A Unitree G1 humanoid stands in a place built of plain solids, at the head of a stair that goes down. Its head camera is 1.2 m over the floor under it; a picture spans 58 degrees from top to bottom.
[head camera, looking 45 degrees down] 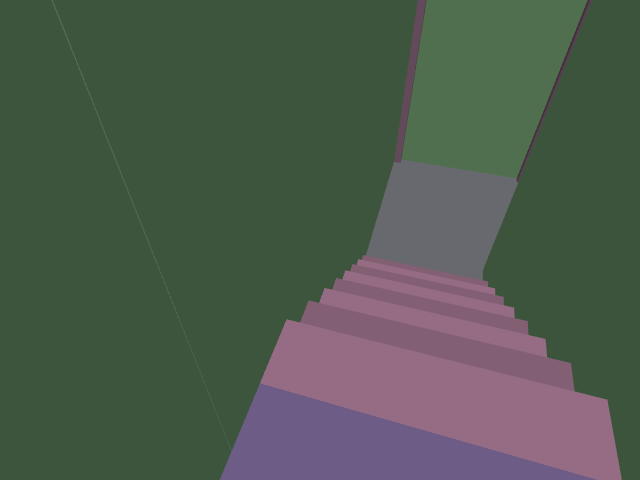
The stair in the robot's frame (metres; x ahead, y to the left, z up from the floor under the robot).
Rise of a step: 0.19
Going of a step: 0.23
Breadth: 0.98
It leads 16 degrees to the right of straight ahead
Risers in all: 8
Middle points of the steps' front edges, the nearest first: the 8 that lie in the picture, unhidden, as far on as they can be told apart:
0.69 -0.36 0.00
0.91 -0.42 -0.19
1.14 -0.49 -0.39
1.36 -0.55 -0.58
1.58 -0.62 -0.77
1.80 -0.68 -0.97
2.03 -0.75 -1.16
2.25 -0.82 -1.35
